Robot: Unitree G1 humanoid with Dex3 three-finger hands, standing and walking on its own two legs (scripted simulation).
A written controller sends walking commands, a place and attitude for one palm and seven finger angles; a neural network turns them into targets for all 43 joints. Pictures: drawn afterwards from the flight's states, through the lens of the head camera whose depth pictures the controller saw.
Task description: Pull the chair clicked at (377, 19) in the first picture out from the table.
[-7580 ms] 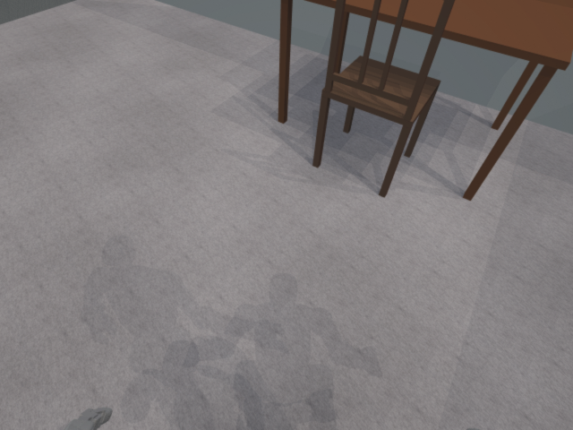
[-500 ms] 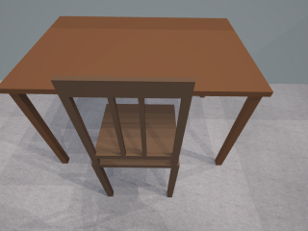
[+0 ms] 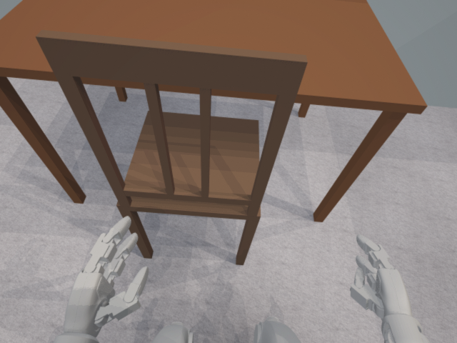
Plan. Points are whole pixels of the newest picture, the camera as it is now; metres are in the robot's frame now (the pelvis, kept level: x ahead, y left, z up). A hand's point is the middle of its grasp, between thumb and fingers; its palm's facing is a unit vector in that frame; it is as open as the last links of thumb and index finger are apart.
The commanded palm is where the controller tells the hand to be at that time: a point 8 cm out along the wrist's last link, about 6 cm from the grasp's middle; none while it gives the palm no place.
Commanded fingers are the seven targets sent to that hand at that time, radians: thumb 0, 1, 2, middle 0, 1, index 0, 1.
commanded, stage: raise the hand toward the chair's back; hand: left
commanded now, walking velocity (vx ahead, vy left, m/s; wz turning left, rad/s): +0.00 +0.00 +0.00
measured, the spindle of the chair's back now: (162, 148) +0.48 +0.17 +0.01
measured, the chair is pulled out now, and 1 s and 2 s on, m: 0.00 0.00 0.00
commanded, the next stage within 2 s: aim the fingers beside a spindle in 1.68 s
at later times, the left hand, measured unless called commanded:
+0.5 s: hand (108, 275) +0.21 +0.20 +0.03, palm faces +0.06 -1.00 -0.07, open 13.5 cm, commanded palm +0.18 +0.25 +0.03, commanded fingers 0.00 -0.20 0.43 -0.09 -0.13 -0.09 -0.13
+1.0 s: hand (90, 261) +0.23 +0.23 +0.04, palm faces +0.03 -1.00 -0.07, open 16.7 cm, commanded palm +0.21 +0.28 +0.04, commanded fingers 0.00 -0.50 0.30 -0.06 -0.08 -0.06 -0.08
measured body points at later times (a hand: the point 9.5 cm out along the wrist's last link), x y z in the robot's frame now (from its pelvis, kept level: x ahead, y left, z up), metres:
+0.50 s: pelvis +0.00 +0.00 -0.01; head +0.09 +0.01 +0.43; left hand +0.20 +0.25 +0.04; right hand +0.17 -0.23 -0.10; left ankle -0.01 +0.12 -0.66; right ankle +0.05 -0.11 -0.66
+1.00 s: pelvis +0.01 +0.02 +0.00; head +0.09 +0.04 +0.44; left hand +0.22 +0.28 +0.05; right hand +0.21 -0.20 -0.07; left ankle -0.01 +0.12 -0.66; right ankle +0.05 -0.11 -0.66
